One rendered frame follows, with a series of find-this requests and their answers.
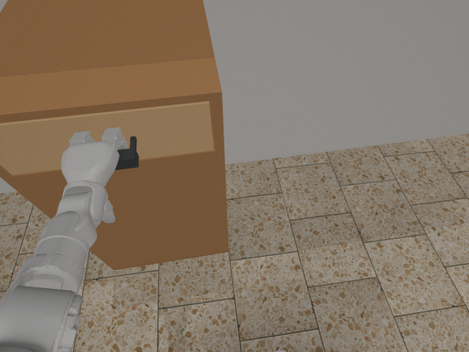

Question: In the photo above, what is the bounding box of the robot left hand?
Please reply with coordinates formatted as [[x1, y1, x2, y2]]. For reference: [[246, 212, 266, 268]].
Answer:
[[61, 127, 128, 224]]

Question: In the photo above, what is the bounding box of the handle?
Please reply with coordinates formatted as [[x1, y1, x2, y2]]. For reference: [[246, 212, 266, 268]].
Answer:
[[115, 136, 139, 170]]

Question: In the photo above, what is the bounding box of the left robot forearm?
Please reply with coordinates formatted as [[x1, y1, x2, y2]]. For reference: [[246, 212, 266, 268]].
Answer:
[[0, 180, 106, 313]]

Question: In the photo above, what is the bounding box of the cabinet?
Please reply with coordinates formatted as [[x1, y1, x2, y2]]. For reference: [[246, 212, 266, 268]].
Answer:
[[0, 0, 229, 270]]

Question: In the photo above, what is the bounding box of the drawer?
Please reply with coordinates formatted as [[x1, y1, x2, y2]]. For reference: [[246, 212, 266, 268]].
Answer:
[[0, 101, 214, 175]]

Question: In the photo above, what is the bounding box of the robot left upper arm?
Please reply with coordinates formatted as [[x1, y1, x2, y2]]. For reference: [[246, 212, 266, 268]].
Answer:
[[0, 286, 82, 352]]

